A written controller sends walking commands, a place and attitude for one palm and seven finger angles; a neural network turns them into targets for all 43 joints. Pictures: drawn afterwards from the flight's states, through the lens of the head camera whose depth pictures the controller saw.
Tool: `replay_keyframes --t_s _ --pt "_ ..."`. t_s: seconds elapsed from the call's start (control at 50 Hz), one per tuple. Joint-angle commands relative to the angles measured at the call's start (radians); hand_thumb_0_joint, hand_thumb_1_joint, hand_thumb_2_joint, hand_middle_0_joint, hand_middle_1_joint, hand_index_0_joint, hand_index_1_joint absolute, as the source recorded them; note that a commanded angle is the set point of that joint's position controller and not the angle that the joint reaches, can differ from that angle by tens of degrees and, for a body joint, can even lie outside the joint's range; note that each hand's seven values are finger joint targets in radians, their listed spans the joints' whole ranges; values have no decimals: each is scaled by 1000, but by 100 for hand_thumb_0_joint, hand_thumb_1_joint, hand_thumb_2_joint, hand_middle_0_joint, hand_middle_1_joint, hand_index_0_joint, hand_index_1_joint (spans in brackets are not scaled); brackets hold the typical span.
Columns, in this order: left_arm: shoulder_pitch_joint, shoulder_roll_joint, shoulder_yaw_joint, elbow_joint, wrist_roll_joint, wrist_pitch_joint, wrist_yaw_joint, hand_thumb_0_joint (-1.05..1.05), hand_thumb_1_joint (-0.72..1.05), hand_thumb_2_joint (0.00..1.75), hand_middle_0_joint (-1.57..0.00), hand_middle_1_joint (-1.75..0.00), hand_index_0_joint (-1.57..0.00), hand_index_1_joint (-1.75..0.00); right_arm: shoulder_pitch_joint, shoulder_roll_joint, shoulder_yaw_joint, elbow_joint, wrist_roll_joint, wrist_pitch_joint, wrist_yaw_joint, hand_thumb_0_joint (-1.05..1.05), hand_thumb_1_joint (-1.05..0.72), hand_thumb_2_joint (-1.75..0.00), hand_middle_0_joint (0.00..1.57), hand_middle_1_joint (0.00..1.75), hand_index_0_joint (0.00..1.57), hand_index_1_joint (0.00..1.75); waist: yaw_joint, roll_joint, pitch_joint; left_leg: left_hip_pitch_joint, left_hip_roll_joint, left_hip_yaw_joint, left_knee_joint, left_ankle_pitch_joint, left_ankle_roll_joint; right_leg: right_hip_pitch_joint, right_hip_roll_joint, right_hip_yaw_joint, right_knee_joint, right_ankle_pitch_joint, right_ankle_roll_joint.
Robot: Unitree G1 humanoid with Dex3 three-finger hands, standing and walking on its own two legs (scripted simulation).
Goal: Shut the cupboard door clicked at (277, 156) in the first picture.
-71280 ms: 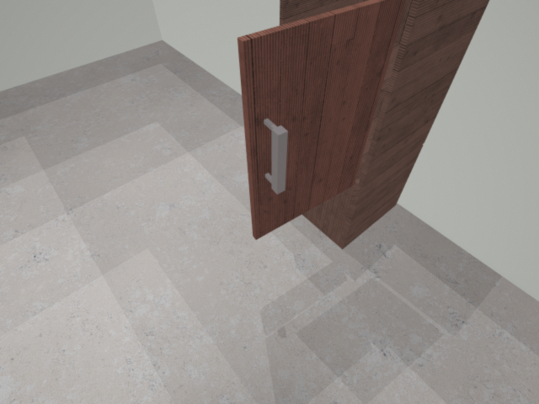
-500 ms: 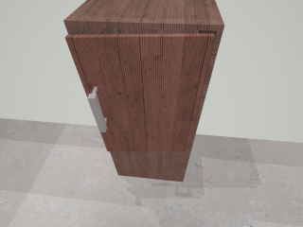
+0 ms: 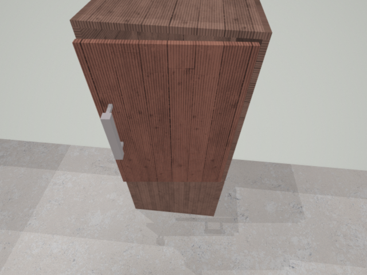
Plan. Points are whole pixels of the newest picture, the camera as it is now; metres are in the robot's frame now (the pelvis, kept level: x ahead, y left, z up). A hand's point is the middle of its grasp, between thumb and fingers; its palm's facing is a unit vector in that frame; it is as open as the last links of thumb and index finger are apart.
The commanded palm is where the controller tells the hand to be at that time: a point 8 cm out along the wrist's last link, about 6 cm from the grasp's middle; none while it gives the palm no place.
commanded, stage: look again from close up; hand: left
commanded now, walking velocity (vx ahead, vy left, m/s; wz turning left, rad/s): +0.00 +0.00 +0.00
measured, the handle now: (115, 133) +0.49 +0.23 -0.01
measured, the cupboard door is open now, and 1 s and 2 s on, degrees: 6 6 6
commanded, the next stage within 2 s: raise the hand and make a fist in 0.36 s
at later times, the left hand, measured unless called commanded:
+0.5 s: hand out of the picture +0.08 +0.23 -0.16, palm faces +0.08 -0.96 -0.27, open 7.4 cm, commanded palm +0.11 +0.26 -0.07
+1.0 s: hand (85, 269) +0.15 +0.21 -0.05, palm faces +0.11 -0.99 -0.06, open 5.6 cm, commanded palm +0.13 +0.26 -0.05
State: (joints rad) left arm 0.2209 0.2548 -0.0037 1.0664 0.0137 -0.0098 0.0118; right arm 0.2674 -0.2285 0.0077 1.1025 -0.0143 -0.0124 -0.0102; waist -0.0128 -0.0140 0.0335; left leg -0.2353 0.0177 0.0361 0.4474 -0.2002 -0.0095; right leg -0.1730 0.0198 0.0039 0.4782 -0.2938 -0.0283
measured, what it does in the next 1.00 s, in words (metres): lowers itself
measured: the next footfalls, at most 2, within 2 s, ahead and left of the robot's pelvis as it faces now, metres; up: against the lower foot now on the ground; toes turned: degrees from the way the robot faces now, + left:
none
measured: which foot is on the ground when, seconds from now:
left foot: down 0.00-1.00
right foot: down 0.00-1.00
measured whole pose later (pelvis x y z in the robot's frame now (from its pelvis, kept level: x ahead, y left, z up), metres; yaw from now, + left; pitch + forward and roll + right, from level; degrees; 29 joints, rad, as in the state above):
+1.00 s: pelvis -0.04 +0.00 -0.11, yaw +2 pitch +14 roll -2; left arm 0.42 0.22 0.21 0.05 -0.33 -0.50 -0.33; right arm 0.19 -0.23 -0.01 0.56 0.03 -0.27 -0.08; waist 0.06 0.03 -0.15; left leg -1.03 0.03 -0.05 1.26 -0.49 -0.02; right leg -0.92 0.02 -0.10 1.26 -0.60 -0.05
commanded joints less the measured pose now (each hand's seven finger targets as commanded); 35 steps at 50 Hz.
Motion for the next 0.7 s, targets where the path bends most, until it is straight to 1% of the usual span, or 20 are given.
replay_keyframes --t_s 0.0,0.06,0.14,0.2,0.32,0.38,0.42,0.44,0.46,0.48,0.5,0.52,0.54,0.56,0.58,0.6,0.62,0.64,0.66,0.68 --pt "10 144 28 -37 -1 -25 13 0 90 90 -20 -30 -20 -30 -35 -138 -25 -47 3 -32 -13 0 -90 -90 20 30 20 30 21 12 -16 49 95 -89 -75 116 42 -24 -113 100 -107 154 -21" --pt "-4 152 26 -29 -2 -24 12 0 90 90 -20 -30 -20 -30 -53 -157 -26 -45 1 -31 -13 0 -90 -90 20 30 20 30 17 21 -33 68 95 -90 -76 137 40 -21 -117 105 -106 177 -19" --pt "-12 160 27 -27 0 -26 12 0 90 90 -20 -30 -20 -30 -80 -163 -27 -45 1 -29 -13 0 -90 -90 20 30 20 30 16 1 -35 85 96 -84 -74 156 37 -18 -122 108 -111 222 -16" --pt "-15 166 29 -28 2 -27 12 0 90 90 -20 -30 -20 -30 -97 -168 -29 -47 2 -30 -13 0 -90 -90 20 30 20 30 17 5 -43 100 98 -84 -74 183 39 -9 -123 107 -112 253 -14" --pt "-26 178 29 -30 3 -27 11 0 90 90 -20 -30 -20 -30 -129 -185 -30 -52 2 -28 -12 0 -90 -90 20 30 20 30 16 -1 -46 115 98 -87 -76 201 38 -7 -127 105 -119 273 -9" --pt "-28 181 29 -30 2 -26 10 0 90 90 -20 -30 -20 -30 -141 -189 -28 -55 2 -27 -12 0 -90 -90 20 30 20 30 18 12 -46 116 98 -88 -86 186 37 -5 -130 104 -129 247 -7" --pt "-27 184 30 -30 3 -27 10 0 90 90 -20 -30 -20 -30 -145 -191 -29 -56 2 -27 -12 0 -90 -90 20 30 20 30 19 8 -53 125 98 -89 -78 218 38 4 -131 101 -125 285 -6" --pt "107 73 19 -8 8 -42 62 0 90 90 -20 -30 -20 -30 -127 -129 -33 -111 15 -24 -11 0 -90 -90 20 30 20 30 21 51 -50 90 96 -10 140 250 10 0 -187 143 -121 600 57" --pt "-747 816 618 -1490 -99 -332 62 0 90 90 -20 -30 -20 -30 34 -269 -85 -337 17 -183 -111 0 -90 -90 20 30 20 30 -81 -10 -330 387 37 -88 206 370 61 -28 -105 8 187 591 19" --pt "21 137 98 -1043 -122 -244 54 0 90 90 -22 -32 -22 -32 -112 -172 -38 -362 90 -240 -132 0 -90 -90 20 30 20 30 -16 379 -490 439 32 -98 186 612 32 -167 -33 -81 366 343 30" --pt "227 -81 64 -1141 -212 -140 52 0 90 90 -24 -34 -24 -34 -92 -132 -43 -416 74 -284 -104 0 -90 -90 20 30 20 30 4 389 -456 395 49 -116 148 738 12 -209 -17 -114 425 103 23" --pt "44 -9 108 -1153 -174 -179 45 0 90 90 -25 -36 -25 -36 -82 -122 -61 -425 57 -308 -65 0 -90 -90 20 30 20 30 -35 214 -242 160 40 -104 115 569 18 -327 -18 -89 306 32 24" --pt "121 -39 138 -1064 -198 -209 15 0 90 90 -27 -38 -27 -38 -84 -129 -95 -455 38 -318 -52 0 -90 -90 20 30 20 30 -6 116 -103 -30 16 -94 170 295 4 -349 -15 -101 212 44 18" --pt "134 -15 170 -935 -209 -264 -14 0 90 90 -29 -40 -29 -40 -103 -142 -95 -468 37 -323 -44 0 -90 -90 20 30 20 30 -26 -42 19 -226 -7 -94 223 22 -3 -420 -24 -104 184 3 16" --pt "212 -37 192 -829 -233 -351 -58 0 90 90 -31 -42 -31 -42 -118 -132 -95 -482 32 -328 -39 0 -90 -90 20 30 20 30 -15 -219 67 -343 -19 -92 289 -82 4 -510 -27 -87 190 -83 21" --pt "311 -64 197 -754 -251 -437 -124 0 90 90 -33 -44 -33 -44 -114 -127 -98 -498 32 -335 -28 0 -90 -90 20 30 20 30 21 -198 55 -390 -34 -80 356 -35 2 -520 -36 -56 244 8 10" --pt "333 -41 235 -788 -271 -532 -196 0 90 90 -35 -46 -35 -46 -121 -135 -99 -515 18 -337 -10 0 -90 -90 20 30 20 30 42 -182 -95 -408 -38 -73 441 70 1 -512 -37 -56 367 227 12" --pt "376 -16 275 -791 -286 -617 -270 0 90 90 -36 -48 -36 -48 -121 -132 -110 -532 12 -337 -2 0 -90 -90 20 30 20 30 78 -237 -236 -462 -44 -60 514 101 -4 -491 -38 -31 467 338 25" --pt "360 -12 261 -792 -298 -687 -345 0 90 90 -38 -50 -38 -50 -139 -127 -115 -552 15 -341 4 0 -90 -90 20 30 20 30 79 -219 -278 -533 -47 -55 556 38 -10 -538 -36 -1 513 244 26" --pt "312 30 284 -824 -320 -719 -404 0 90 90 -40 -52 -40 -52 -151 -132 -117 -590 19 -344 5 0 -90 -90 20 30 20 30 81 -128 -311 -574 -51 -39 596 -23 -7 -571 -42 38 525 122 19"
